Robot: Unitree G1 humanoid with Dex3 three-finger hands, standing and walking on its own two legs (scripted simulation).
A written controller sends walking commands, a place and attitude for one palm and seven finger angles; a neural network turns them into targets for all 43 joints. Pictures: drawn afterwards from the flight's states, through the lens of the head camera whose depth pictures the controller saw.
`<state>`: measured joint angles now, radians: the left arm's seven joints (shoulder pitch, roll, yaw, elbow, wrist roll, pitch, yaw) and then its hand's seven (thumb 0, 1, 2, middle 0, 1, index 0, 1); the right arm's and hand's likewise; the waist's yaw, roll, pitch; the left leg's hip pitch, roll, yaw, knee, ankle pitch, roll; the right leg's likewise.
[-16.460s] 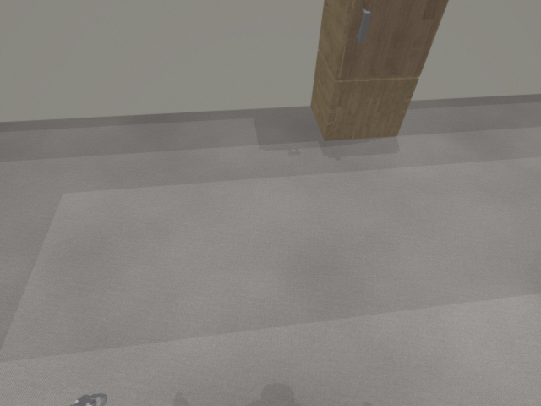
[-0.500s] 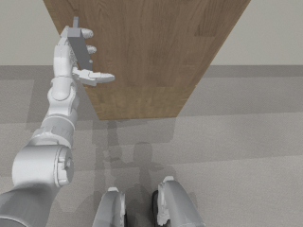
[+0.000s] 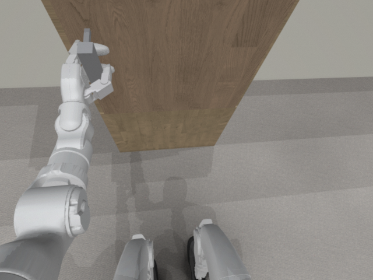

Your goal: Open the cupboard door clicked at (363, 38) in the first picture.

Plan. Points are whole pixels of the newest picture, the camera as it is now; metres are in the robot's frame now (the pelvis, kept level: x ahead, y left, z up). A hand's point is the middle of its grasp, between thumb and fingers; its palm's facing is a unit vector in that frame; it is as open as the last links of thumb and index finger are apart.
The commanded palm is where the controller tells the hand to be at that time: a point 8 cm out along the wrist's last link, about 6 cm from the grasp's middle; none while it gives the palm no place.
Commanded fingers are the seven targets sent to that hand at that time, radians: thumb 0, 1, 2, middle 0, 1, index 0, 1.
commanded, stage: pull the door open along its arc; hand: left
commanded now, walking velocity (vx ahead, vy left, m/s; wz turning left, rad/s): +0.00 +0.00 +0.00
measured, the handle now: (95, 63) +0.56 +0.15 +0.04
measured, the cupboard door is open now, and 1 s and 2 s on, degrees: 0 35 36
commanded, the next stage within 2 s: open thumb and fingers to let go in 1.08 s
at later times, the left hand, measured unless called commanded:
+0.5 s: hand (112, 111) +0.45 +0.11 +0.03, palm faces -0.02 -1.00 +0.00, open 6.2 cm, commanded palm +0.39 +0.16 +0.03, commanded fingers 0.00 0.90 0.90 -0.40 -1.35 -0.40 -1.35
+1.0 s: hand (164, 180) +0.30 +0.02 +0.04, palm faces +0.27 -0.96 -0.03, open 6.4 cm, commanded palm +0.22 +0.05 +0.03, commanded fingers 0.00 0.90 0.90 -0.40 -1.35 -0.40 -1.35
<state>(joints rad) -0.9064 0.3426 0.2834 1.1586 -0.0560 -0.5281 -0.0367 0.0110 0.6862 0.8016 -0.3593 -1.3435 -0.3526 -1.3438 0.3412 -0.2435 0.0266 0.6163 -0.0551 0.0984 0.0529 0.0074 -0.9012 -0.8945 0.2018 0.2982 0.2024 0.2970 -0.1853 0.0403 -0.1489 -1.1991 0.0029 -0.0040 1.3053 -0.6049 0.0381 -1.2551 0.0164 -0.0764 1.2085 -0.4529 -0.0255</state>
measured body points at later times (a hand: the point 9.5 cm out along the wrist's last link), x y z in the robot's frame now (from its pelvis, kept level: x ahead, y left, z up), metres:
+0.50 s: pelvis +0.02 +0.00 +0.02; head +0.15 +0.00 +0.45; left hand +0.44 +0.17 +0.04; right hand +0.07 -0.25 -0.11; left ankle -0.01 +0.09 -0.62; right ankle +0.05 -0.11 -0.62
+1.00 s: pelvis +0.01 -0.04 +0.02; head +0.10 -0.04 +0.46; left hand +0.28 +0.07 +0.04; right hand +0.23 -0.21 -0.08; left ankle -0.01 +0.09 -0.62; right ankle +0.05 -0.11 -0.62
